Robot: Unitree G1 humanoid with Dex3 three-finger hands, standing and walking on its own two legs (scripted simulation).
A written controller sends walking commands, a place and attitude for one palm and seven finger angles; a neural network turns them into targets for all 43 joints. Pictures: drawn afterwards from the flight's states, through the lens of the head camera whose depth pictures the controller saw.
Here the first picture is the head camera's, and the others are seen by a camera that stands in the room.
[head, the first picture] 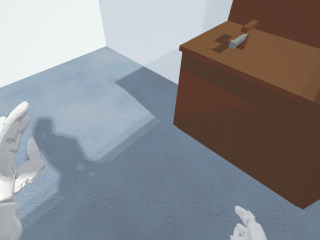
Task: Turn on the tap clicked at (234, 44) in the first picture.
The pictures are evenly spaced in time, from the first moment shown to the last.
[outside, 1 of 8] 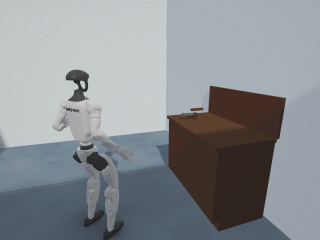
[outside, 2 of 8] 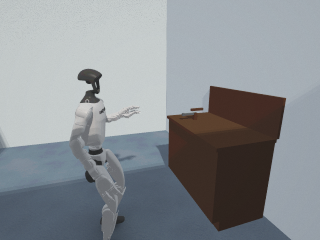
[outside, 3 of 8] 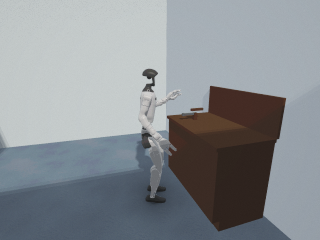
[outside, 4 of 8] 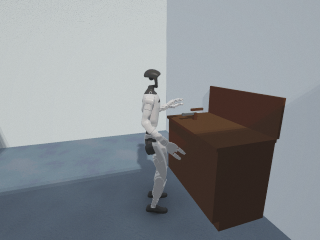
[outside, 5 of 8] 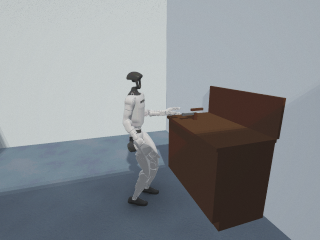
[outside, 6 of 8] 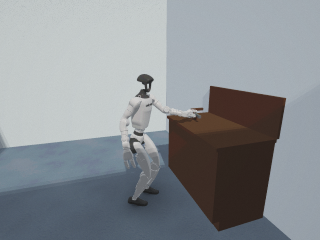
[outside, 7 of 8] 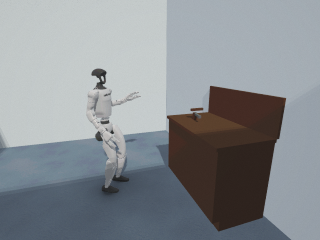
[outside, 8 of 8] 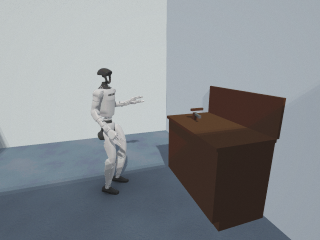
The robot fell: no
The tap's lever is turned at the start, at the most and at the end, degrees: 0 81 80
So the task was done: yes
